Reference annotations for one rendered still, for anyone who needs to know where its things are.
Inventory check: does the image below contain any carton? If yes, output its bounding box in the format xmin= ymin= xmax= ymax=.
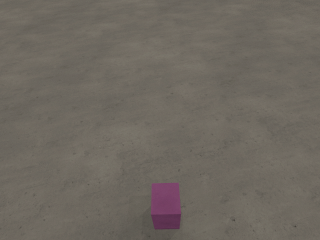
xmin=151 ymin=182 xmax=181 ymax=230

